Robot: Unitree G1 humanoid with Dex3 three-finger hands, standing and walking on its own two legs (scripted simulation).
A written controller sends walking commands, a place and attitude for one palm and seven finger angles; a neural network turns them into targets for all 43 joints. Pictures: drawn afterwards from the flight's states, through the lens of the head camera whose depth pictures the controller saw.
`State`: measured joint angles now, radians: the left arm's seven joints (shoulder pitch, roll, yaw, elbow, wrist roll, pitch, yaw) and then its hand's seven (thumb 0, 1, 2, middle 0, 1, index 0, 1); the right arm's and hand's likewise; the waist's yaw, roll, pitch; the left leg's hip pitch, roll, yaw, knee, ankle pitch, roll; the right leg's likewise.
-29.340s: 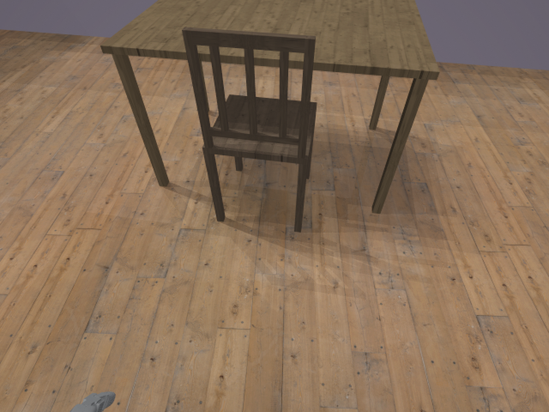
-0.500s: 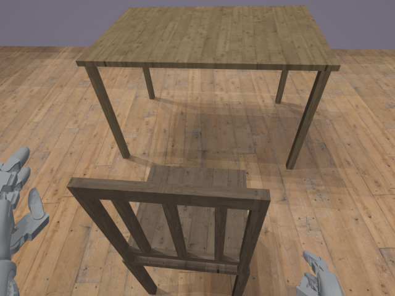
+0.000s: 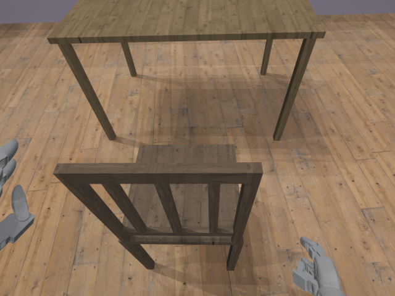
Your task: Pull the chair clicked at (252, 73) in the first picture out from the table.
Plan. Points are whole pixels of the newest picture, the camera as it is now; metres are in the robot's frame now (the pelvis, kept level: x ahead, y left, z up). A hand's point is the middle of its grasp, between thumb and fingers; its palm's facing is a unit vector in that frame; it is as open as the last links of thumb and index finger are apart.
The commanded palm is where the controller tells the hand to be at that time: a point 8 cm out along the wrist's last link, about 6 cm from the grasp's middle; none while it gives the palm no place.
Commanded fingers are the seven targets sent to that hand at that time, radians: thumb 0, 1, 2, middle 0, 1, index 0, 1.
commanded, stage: step back with the hand held close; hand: left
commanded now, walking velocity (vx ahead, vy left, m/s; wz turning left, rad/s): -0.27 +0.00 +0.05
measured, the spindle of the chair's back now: (170, 209) +0.32 +0.10 -0.09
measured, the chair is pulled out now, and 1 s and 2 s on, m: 0.61 0.61 0.61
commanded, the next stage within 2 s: stop stepping back and stand still in 1.22 s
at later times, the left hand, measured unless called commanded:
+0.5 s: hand out of the picture +0.12 +0.28 +0.16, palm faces +0.47 -0.72 -0.51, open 7.4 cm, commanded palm +0.06 +0.31 +0.18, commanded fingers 0.00 0.90 0.90 -0.20 -0.30 -0.20 -0.30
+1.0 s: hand out of the picture +0.09 +0.27 +0.17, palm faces +0.45 -0.73 -0.52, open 7.4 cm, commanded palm +0.02 +0.30 +0.18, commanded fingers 0.00 0.90 0.90 -0.20 -0.30 -0.20 -0.30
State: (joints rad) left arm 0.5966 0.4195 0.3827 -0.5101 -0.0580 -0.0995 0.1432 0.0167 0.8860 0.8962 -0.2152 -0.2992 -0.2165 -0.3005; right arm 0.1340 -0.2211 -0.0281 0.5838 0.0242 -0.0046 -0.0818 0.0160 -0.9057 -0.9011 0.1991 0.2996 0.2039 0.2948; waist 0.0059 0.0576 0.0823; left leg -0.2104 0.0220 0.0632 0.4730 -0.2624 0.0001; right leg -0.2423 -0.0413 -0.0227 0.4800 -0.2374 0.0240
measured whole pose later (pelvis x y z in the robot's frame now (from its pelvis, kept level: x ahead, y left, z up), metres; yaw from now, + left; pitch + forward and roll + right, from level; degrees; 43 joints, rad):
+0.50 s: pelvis -0.07 +0.01 -0.01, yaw +2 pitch -1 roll -1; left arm 0.56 0.45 0.45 -0.55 -0.04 -0.15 0.19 0.02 0.89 0.90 -0.21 -0.30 -0.21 -0.30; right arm 0.21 -0.21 0.00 0.59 0.02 -0.09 -0.09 0.02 -0.90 -0.90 0.20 0.30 0.20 0.29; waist 0.00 0.01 0.06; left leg -0.38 0.02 0.02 0.61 -0.22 0.02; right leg -0.36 -0.03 -0.04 0.55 -0.20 0.02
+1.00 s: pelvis -0.11 -0.01 -0.01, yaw +3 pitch +3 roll -2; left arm 0.57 0.45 0.49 -0.59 -0.04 -0.23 0.18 0.02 0.89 0.90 -0.21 -0.30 -0.22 -0.30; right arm 0.16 -0.17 -0.04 0.66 -0.01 -0.16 -0.05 0.02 -0.91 -0.90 0.20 0.30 0.20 0.29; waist 0.01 -0.01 0.07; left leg -0.38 0.06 0.01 0.57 -0.24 -0.01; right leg -0.43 0.01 -0.03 0.85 -0.41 0.00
